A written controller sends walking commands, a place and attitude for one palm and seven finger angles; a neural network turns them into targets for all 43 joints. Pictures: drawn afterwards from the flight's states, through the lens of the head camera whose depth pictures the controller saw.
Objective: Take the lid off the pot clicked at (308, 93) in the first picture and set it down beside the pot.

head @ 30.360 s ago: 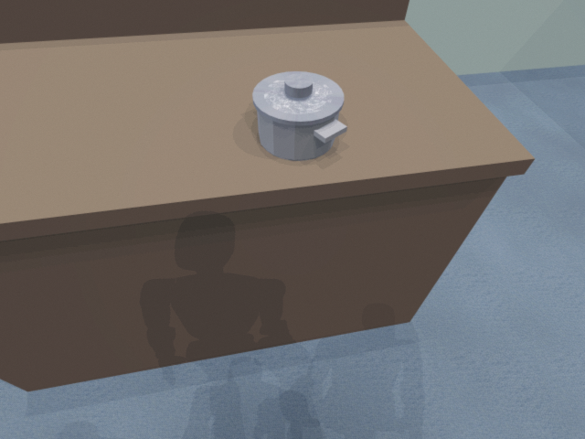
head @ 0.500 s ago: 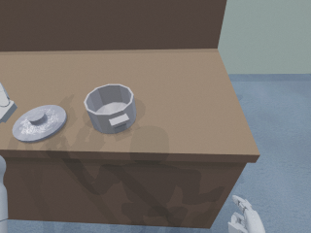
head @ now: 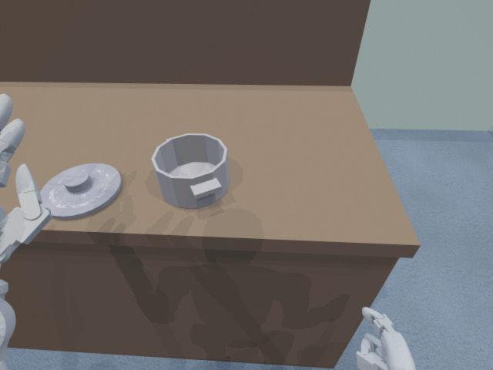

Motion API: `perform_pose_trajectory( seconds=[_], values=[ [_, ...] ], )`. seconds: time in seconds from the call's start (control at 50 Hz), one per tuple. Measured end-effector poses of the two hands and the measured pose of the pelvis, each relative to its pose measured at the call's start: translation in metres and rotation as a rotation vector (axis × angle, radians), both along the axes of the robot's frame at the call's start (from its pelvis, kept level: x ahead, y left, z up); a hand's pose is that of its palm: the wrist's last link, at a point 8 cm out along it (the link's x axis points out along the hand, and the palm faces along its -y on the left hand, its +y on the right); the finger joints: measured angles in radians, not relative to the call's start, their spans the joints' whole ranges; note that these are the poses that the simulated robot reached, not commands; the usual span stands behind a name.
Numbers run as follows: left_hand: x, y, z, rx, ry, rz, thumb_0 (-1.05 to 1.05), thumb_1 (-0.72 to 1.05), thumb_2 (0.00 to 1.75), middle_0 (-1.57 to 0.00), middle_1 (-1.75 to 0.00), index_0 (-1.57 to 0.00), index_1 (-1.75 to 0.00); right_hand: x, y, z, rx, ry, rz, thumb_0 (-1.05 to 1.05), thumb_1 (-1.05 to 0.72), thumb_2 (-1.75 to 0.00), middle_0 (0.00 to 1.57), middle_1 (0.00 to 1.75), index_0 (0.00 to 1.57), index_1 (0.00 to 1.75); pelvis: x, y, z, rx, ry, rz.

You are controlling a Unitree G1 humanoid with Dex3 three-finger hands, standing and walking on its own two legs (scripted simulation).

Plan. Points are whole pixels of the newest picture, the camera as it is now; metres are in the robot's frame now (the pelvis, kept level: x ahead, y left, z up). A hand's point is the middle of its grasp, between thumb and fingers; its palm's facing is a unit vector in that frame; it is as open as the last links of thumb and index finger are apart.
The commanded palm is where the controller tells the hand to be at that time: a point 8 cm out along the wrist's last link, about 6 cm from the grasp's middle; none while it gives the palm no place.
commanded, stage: draw the hand back to the body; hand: left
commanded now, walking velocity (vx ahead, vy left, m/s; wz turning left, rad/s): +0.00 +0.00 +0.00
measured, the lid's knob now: (77, 181) +0.42 +0.41 +0.07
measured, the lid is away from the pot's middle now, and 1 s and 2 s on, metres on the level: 0.24 0.24 0.24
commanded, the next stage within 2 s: step back with the hand held close in 0.14 s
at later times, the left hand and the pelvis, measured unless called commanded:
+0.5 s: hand (40, 210) +0.20 +0.25 +0.24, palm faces +0.41 -0.81 -0.41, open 7.4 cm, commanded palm +0.12 +0.30 +0.26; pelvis -0.01 +0.02 +0.00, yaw -1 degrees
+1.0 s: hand out of the picture +0.11 +0.27 +0.25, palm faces +0.46 -0.80 -0.38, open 7.4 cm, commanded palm +0.04 +0.33 +0.26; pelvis -0.09 +0.05 -0.02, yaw +0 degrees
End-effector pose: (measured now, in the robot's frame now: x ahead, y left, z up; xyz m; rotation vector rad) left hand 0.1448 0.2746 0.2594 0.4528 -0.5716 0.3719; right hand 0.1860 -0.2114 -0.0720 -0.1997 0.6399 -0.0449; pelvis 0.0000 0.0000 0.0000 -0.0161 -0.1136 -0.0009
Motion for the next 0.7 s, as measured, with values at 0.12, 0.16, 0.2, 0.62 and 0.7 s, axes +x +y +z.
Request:
perform_pose_trajectory(
  seconds=[0.12,0.16,0.2,0.62,0.7],
  values=[
    [-0.011,0.003,0.002,0.021,-0.008,0.012,0.02,0.89,0.90,-0.21,-0.30,-0.21,-0.31,0.001,0.008,0.001,-0.004,-0.003,0.015,0.01,-0.90,-0.89,0.21,0.30,0.21,0.30,-0.003,0.002,0.000,-0.004,-0.004,0.007],
    [-0.012,0.006,0.002,0.014,-0.011,0.024,0.02,0.89,0.90,-0.21,-0.30,-0.21,-0.31,0.001,0.011,0.000,-0.003,0.000,0.019,0.01,-0.90,-0.89,0.21,0.30,0.21,0.30,-0.004,0.003,0.000,-0.004,-0.005,0.008],
    [-0.011,0.007,0.000,0.001,-0.007,0.027,0.02,0.89,0.90,-0.21,-0.30,-0.21,-0.31,0.000,0.012,0.001,-0.001,-0.001,0.021,0.01,-0.90,-0.89,0.21,0.30,0.21,0.30,-0.004,0.003,0.000,-0.004,-0.004,0.007],
    [0.003,0.021,-0.020,0.192,0.099,-0.119,0.02,0.89,0.90,-0.21,-0.30,-0.21,-0.31,-0.057,0.000,0.005,-0.076,0.095,-0.145,0.01,-0.90,-0.89,0.20,0.30,0.20,0.30,-0.026,0.035,-0.009,-0.008,0.105,-0.033],
    [-0.019,0.018,-0.010,0.254,0.066,-0.125,0.02,0.89,0.90,-0.21,-0.30,-0.21,-0.31,-0.073,0.008,0.001,-0.077,0.092,-0.127,0.01,-0.90,-0.89,0.20,0.30,0.20,0.30,-0.038,0.038,-0.012,-0.001,0.116,-0.035]
  ],
)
